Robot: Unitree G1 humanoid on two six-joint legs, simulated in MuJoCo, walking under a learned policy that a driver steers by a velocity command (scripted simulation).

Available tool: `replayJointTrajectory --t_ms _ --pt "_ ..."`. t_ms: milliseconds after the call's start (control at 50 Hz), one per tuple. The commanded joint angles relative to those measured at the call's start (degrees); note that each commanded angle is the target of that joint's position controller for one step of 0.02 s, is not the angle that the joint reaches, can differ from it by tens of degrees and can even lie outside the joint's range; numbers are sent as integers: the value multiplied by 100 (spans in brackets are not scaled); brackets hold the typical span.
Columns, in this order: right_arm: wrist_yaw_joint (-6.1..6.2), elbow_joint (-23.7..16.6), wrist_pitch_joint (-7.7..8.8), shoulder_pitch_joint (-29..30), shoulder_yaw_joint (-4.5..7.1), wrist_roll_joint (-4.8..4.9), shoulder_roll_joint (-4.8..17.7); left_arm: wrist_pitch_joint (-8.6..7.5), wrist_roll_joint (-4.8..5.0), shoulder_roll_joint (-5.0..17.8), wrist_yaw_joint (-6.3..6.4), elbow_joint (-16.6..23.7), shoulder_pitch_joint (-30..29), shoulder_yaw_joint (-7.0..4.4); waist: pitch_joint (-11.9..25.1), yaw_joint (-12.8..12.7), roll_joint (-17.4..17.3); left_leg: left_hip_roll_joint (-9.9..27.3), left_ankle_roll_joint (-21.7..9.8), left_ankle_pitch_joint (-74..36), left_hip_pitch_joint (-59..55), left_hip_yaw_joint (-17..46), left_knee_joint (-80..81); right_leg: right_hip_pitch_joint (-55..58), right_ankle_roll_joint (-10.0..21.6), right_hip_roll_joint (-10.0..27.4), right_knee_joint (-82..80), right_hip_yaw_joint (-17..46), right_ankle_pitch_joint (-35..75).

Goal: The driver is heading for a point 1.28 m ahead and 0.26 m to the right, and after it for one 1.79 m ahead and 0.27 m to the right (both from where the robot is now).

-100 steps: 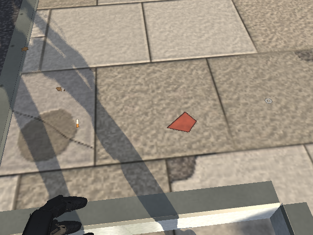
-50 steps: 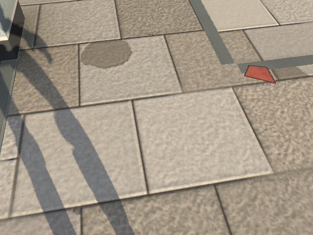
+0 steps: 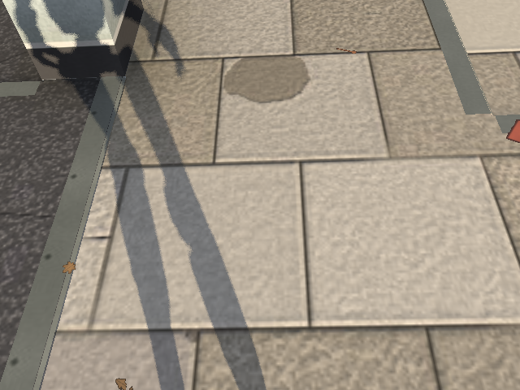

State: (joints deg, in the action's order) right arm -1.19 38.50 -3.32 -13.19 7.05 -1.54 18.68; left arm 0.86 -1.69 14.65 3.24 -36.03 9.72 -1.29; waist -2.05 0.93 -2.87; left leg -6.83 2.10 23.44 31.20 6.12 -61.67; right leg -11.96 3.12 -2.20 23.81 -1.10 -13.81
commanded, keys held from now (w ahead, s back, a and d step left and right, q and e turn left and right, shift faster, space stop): q+shift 0.04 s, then e+shift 0.10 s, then w+e+shift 0.70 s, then w+q+shift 0.16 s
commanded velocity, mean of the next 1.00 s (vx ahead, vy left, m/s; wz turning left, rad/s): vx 0.63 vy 0.00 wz -0.38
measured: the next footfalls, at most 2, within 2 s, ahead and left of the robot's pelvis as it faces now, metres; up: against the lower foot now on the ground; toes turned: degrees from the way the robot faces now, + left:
left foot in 0.26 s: +0.01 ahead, +0.13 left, +0.00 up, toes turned +3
right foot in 0.74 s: +0.40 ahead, -0.14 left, +0.00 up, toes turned -24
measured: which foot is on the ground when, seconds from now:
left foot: up 0.00-0.24, down 0.26-0.76, up 0.78-1.00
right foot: down 0.00-0.26, up 0.28-0.72, down 0.74-1.00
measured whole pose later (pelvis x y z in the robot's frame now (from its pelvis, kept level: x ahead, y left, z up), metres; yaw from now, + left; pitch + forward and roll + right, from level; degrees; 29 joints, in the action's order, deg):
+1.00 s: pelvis +0.45 -0.14 -0.01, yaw -28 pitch +1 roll -1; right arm -1.7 36.6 3.1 -8.4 -0.6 -2.4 14.1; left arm -4.4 -0.8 16.6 -1.5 -45.9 24.5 -3.0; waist -0.7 -1.2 -1.6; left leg 10.8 -0.4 7.4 44.1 1.7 -61.0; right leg -2.2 10.4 -11.7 18.4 1.0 -16.5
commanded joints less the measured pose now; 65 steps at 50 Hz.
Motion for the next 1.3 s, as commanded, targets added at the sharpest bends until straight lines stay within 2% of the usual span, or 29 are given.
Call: replayJointTrajectory --t_ms 20,140,200,240,260,280,300,320,380,520,620,680,720,740,760,780,800,840,900,980,1080,1140,1180,1200,1220,1240,1260,1280,1300 --pt "-147 -280 -46 -150 102 57 515 -155 -23 554 18 572 -353 -110 372 51 985 370 173 -149 494 -367 -930 652 740 1420 -535 588 2554" --pt "-85 -466 -86 439 -244 99 -62 -278 14 708 -107 207 455 -215 565 -277 1194 265 103 422 -221 -223 1087 1083 946 1589 -131 673 3516" --pt "-40 -444 2 522 -341 -18 -18 -205 0 873 -299 -2 718 -301 343 -355 1595 225 -141 770 -1253 -1024 2581 272 957 1292 -876 1155 -585" --pt "6 -214 181 -95 -339 0 -47 -106 105 943 -368 -71 611 -375 -64 171 1020 189 -430 -486 -2788 -1146 4240 -982 837 1052 -647 1264 -1584" --pt "65 26 304 -862 -272 -29 185 -139 176 806 -364 0 390 -374 40 579 521 623 -628 -672 -4334 -595 4361 -2304 544 806 -109 1126 -1811" --pt "151 86 431 -1696 -183 -165 680 -210 224 126 -398 302 14 -199 509 985 -960 2413 -830 1323 -5240 1349 5165 -3244 219 168 1882 454 -2214" --pt "217 2 485 -1346 -29 -136 1231 -217 167 345 -359 576 -465 -222 -149 964 -1120 3130 -1266 2316 -4199 2490 5525 -4195 143 -2 2863 329 -1703" --pt "242 -48 562 -1001 -146 -139 745 -216 129 652 -392 579 -612 -324 -487 736 -527 2978 -1292 2206 -3765 2229 5486 -4179 161 292 3443 788 -1102" --pt "256 -188 764 -204 -342 -19 188 -142 120 740 -598 82 165 -432 -261 89 -468 2343 -944 762 -3402 726 5591 -3803 -119 438 4082 504 -202" --pt "197 314 1000 -779 -323 -36 222 -5 36 538 -806 245 -406 -402 -654 115 -212 2099 -800 -626 -3235 -943 5899 -4364 -193 611 4391 216 794" --pt "227 732 1054 -1060 -318 -91 309 -12 11 358 -975 549 -1261 -209 -1035 249 -5 1984 -644 -2606 -3458 -1967 6016 -3635 349 621 2684 -777 897" --pt "297 836 929 -1163 -248 -72 712 17 97 488 -851 462 -674 -214 -270 -236 -417 2162 -470 -8271 -4085 -2319 4500 -2206 805 -71 2242 -1376 275" --pt "303 658 714 -786 -119 -111 1113 -30 138 994 -720 28 1091 -445 744 -1159 -656 2387 -655 -9230 -3713 -2165 2083 -266 1075 -487 2174 -1179 -749" --pt "259 547 705 -614 -118 -68 1127 -97 68 1318 -616 -349 2168 -634 1189 -1648 -311 2172 -634 -7822 -2578 -2087 276 1481 1211 -577 1416 -623 -763" --pt "136 245 780 -527 -272 65 375 -15 121 1871 -502 -381 1733 -854 1134 -1070 1470 823 -252 -1822 233 -1977 -2253 3102 1676 571 533 1809 -2096" --pt "105 -272 964 -324 -377 44 275 11 33 2160 -567 -102 1363 -868 1813 -809 1237 361 -188 -191 1455 -720 -3611 3446 2361 1566 -490 4576 -2543" --pt "86 -475 1089 368 -382 -23 410 -13 92 1962 -519 -147 1485 -828 1539 -978 317 748 -228 -657 1716 -64 -3477 3034 2168 1591 -860 4535 -2126" --pt "98 -491 1134 239 -494 -87 263 -174 67 1481 -391 -448 1407 -673 374 -339 -313 1290 -230 -745 1320 -83 -2241 1261 1721 1283 -1070 3577 -1172" --pt "13 -141 732 -501 -591 -234 92 -438 51 865 -337 -396 869 -377 -46 248 -116 1668 -153 -605 551 -303 -1365 -366 1456 753 -1289 2236 -726" --pt "-75 -421 590 740 -643 -28 68 -722 120 867 -486 -702 1485 -324 -658 -280 195 1682 -288 -2030 1128 -908 333 -220 787 356 -1900 1036 1367" --pt "-206 -394 707 1333 -705 160 -67 -885 109 944 -402 -1003 1775 -239 -443 -504 422 1002 -776 -3511 394 -1374 2386 977 184 552 -2226 -52 4356" --pt "-201 -73 709 789 -595 146 250 -855 18 1239 -211 -1009 1510 -282 130 -60 918 316 -958 -3250 -338 -1598 2657 2068 -142 841 -1463 -475 7244" --pt "-146 452 627 -794 -414 130 675 -668 -183 1394 -61 -923 1120 -356 888 797 1105 -158 -1101 -2496 -1694 -1655 2463 2251 -284 1072 517 -602 8775" --pt "-94 861 591 -2076 -291 145 875 -567 -236 1485 -15 -804 658 -395 1175 1453 1037 -29 -1289 -2264 -2669 -1375 2657 1818 -299 1069 2285 -641 8710" --pt "-8 1138 546 -3128 -127 147 1086 -534 -188 1476 -32 -718 92 -413 1177 2126 468 309 -1682 -1861 -3651 -806 3107 689 -277 390 5221 -839 6230" --pt "19 1264 462 -2670 -117 103 1114 -726 -205 208 -183 -336 81 -87 775 1015 -1559 1143 -2090 -3155 -5014 902 2166 -2551 -426 -676 7509 -248 -1430" --pt "24 906 481 -1808 -75 -3 1309 -823 97 222 -269 44 935 58 2045 341 -1585 2173 -3213 -573 -5863 4000 3867 -3818 -442 -522 8026 908 -1531" --pt "50 648 487 -1380 -102 16 815 -915 -51 705 -295 -53 509 76 1429 478 -9 2186 -2911 749 -4989 4319 4810 -3801 -230 -83 7277 1062 -728" --pt "60 737 498 -1213 -175 49 531 -948 -97 844 -346 -17 224 67 633 165 819 2000 -2566 826 -3719 3763 5014 -3466 -146 205 6476 979 -298"
Velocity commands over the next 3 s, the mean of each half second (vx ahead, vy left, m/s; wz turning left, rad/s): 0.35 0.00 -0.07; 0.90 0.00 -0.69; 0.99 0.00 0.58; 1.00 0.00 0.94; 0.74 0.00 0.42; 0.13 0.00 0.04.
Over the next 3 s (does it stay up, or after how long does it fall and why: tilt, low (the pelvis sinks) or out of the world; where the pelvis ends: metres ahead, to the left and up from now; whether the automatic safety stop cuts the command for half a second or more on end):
stays up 1.88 -0.18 0.00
